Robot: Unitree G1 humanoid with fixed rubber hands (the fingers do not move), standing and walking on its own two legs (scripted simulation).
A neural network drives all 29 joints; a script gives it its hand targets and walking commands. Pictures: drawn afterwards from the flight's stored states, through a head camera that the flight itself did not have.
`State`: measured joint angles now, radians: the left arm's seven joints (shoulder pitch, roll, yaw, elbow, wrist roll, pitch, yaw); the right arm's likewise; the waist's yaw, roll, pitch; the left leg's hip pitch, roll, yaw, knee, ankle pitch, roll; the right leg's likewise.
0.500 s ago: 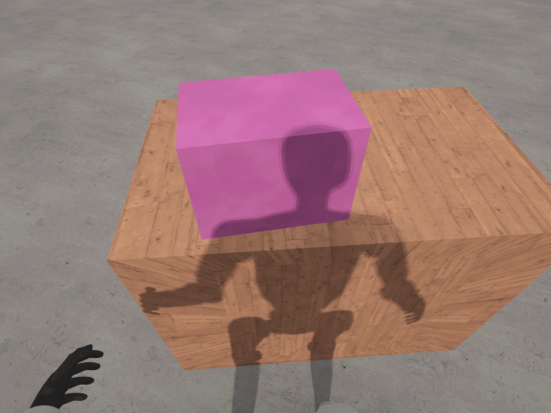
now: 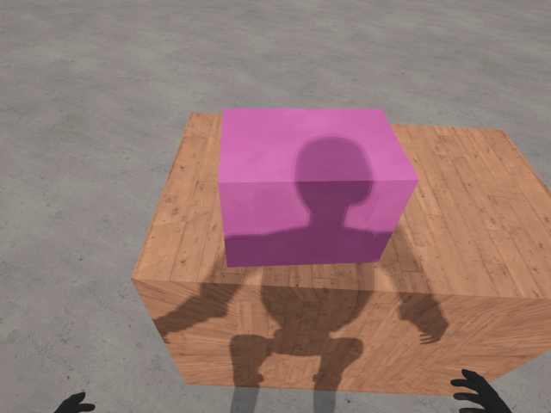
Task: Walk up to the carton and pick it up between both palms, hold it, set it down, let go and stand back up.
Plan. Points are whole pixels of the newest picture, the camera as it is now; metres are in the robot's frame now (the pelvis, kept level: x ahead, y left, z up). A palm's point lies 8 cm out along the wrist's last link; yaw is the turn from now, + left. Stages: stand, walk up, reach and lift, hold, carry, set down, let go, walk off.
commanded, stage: walk up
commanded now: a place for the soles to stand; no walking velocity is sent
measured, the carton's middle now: (303, 188) +0.50 -0.05 +0.03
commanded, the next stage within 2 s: none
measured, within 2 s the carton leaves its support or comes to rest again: neither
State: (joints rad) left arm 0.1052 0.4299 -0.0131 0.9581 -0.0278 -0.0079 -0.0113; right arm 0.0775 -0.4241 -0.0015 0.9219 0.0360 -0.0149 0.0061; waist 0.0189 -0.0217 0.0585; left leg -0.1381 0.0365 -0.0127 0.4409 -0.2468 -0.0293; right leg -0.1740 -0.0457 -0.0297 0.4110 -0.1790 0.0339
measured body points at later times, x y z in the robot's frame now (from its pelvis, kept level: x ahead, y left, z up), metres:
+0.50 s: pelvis -0.01 -0.01 +0.01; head +0.00 -0.01 +0.46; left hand +0.09 +0.31 -0.12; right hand +0.08 -0.32 -0.12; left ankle +0.00 +0.14 -0.74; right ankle +0.03 -0.14 -0.74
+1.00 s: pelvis +0.06 +0.00 -0.01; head +0.09 +0.02 +0.44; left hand +0.14 +0.32 -0.14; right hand +0.15 -0.33 -0.09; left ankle +0.02 +0.12 -0.74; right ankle +0.14 -0.15 -0.74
